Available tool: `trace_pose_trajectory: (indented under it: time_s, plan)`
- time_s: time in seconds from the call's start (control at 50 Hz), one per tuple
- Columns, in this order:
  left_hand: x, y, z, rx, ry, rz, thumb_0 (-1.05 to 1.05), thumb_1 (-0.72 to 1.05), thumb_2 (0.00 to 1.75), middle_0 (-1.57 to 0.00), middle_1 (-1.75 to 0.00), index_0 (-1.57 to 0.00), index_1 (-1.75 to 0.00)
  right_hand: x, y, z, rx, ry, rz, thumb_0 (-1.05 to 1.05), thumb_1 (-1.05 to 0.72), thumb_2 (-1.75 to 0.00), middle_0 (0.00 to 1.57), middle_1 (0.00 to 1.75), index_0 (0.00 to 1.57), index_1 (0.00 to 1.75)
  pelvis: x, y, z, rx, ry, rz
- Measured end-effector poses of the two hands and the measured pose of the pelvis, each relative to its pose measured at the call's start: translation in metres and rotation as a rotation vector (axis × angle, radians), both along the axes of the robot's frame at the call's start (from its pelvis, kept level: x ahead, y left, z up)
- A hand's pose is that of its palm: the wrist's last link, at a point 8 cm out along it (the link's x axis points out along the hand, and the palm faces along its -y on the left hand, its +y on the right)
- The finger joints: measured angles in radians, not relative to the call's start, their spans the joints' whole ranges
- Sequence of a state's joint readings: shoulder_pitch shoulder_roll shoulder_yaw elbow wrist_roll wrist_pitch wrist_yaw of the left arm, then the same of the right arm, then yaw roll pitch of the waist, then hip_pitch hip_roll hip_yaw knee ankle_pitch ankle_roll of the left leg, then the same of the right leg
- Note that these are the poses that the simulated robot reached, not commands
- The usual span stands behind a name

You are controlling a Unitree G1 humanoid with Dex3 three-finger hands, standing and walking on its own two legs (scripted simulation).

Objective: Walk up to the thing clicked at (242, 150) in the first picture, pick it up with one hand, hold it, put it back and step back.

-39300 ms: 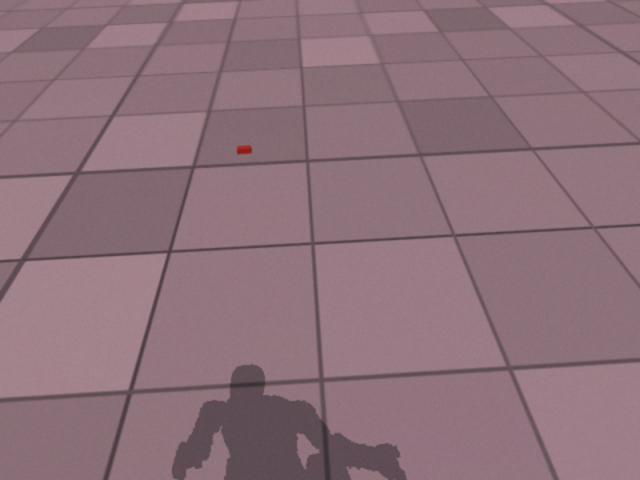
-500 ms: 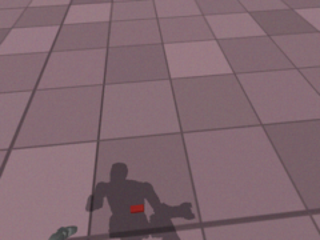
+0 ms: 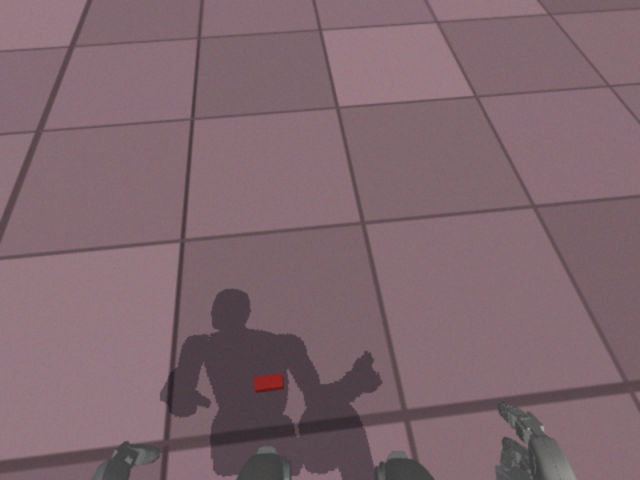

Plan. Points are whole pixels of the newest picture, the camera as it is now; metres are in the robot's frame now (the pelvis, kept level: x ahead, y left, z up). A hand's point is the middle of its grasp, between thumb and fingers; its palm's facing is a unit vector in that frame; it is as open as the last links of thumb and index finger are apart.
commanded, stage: rise first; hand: left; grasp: from above
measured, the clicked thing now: (269, 383) +0.41 +0.16 -0.66
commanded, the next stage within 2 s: none
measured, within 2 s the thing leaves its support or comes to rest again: neither
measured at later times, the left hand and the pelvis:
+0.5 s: hand (198, 444) +0.23 +0.24 -0.35, palm faces -0.45 -0.39 -0.81, open 12.4 cm; pelvis -0.06 +0.00 -0.18, yaw -2 degrees
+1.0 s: hand (223, 416) +0.30 +0.23 -0.46, palm faces -0.45 -0.08 -0.89, open 12.5 cm; pelvis -0.09 +0.00 -0.29, yaw -4 degrees
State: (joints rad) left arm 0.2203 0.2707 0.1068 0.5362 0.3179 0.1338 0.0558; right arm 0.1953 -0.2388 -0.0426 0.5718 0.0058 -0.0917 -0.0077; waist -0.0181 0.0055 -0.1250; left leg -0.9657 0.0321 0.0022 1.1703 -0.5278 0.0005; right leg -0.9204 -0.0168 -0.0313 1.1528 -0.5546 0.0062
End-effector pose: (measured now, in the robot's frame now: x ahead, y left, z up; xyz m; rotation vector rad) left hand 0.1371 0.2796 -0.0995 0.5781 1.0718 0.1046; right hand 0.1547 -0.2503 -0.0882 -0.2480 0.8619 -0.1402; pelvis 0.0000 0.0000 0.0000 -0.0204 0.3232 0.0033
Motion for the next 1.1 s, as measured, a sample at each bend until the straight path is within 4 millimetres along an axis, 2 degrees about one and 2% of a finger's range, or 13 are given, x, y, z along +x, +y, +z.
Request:
trace_pose_trajectory:
  time_s: [0.08,0.16,0.24,0.32,0.4,0.5,0.64,0.74,0.84,0.96,1.1]
  plan:
    - [0.001,0.001,-0.016,0.041,0.012,-0.05,0.0,-0.34,0.79,-0.31,-0.82,-0.3,-0.83,0.014,0.003,-0.012,-0.003,-0.048,0.033,0.01,-0.93,-0.91,0.2,0.3,0.2,0.3,-0.004,0.0,-0.017,-0.004,0.039,0.006]
    - [0.012,0.003,-0.045,0.099,0.013,-0.135,0.0,-0.33,0.78,-0.32,-0.82,-0.31,-0.83,0.022,0.003,-0.035,-0.01,-0.084,0.067,0.01,-0.93,-0.91,0.2,0.3,0.2,0.3,-0.011,-0.002,-0.043,-0.005,0.095,0.007]
    - [0.032,-0.001,-0.08,0.166,-0.025,-0.248,0.0,-0.31,0.77,-0.32,-0.81,-0.32,-0.81,0.024,-0.002,-0.07,-0.02,-0.085,0.083,0.01,-0.92,-0.9,0.2,0.3,0.2,0.3,-0.02,-0.003,-0.076,-0.004,0.153,0.004]
    - [0.055,-0.008,-0.117,0.236,-0.077,-0.358,0.0,-0.28,0.76,-0.33,-0.79,-0.33,-0.8,0.016,-0.009,-0.113,-0.026,-0.047,0.083,0.01,-0.91,-0.9,0.2,0.3,0.2,0.3,-0.03,-0.003,-0.111,-0.006,0.205,-0.003]
    - [0.078,-0.015,-0.151,0.313,-0.126,-0.451,0.0,-0.25,0.76,-0.34,-0.78,-0.33,-0.79,-0.002,-0.014,-0.16,-0.024,0.023,0.07,0.01,-0.9,-0.9,0.2,0.3,0.2,0.3,-0.042,-0.004,-0.145,-0.01,0.245,-0.009]
    - [0.102,-0.021,-0.191,0.404,-0.152,-0.552,0.0,-0.23,0.76,-0.35,-0.76,-0.34,-0.77,-0.037,-0.018,-0.215,-0.012,0.134,0.05,0.01,-0.89,-0.9,0.2,0.3,0.2,0.3,-0.057,-0.004,-0.183,-0.012,0.279,-0.018]
    - [0.128,-0.03,-0.236,0.487,-0.186,-0.67,0.0,-0.19,0.74,-0.37,-0.73,-0.37,-0.74,-0.094,-0.018,-0.272,-0.004,0.276,0.005,0.01,-0.88,-0.9,0.2,0.3,0.2,0.3,-0.074,-0.005,-0.228,-0.016,0.29,-0.03]
    - [0.142,-0.039,-0.26,0.528,-0.214,-0.749,0.0,-0.2,0.75,-0.36,-0.75,-0.36,-0.75,-0.126,-0.02,-0.295,-0.01,0.344,-0.031,0.01,-0.89,-0.9,0.2,0.3,0.2,0.3,-0.081,-0.004,-0.251,-0.02,0.285,-0.038]
    - [0.152,-0.044,-0.28,0.56,-0.225,-0.799,0.0,-0.22,0.77,-0.34,-0.76,-0.35,-0.76,-0.147,-0.021,-0.308,-0.026,0.384,-0.048,0.01,-0.89,-0.9,0.2,0.3,0.2,0.3,-0.086,-0.004,-0.268,-0.023,0.277,-0.044]
    - [0.162,-0.047,-0.298,0.595,-0.239,-0.849,0.0,-0.24,0.78,-0.33,-0.76,-0.34,-0.76,-0.159,-0.025,-0.319,-0.049,0.407,-0.048,0.01,-0.89,-0.9,0.2,0.3,0.2,0.3,-0.089,-0.003,-0.285,-0.028,0.271,-0.05]
    - [0.175,-0.051,-0.317,0.622,-0.252,-0.884,0.0,-0.25,0.78,-0.32,-0.76,-0.33,-0.76,-0.165,-0.028,-0.333,-0.063,0.42,-0.044,0.01,-0.89,-0.9,0.2,0.3,0.2,0.3,-0.089,-0.003,-0.303,-0.034,0.268,-0.055]
